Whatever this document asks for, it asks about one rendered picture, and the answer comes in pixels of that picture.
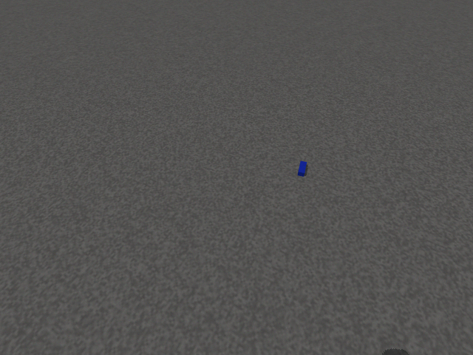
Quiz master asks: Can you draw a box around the small box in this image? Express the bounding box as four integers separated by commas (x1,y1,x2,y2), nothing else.
298,161,307,177

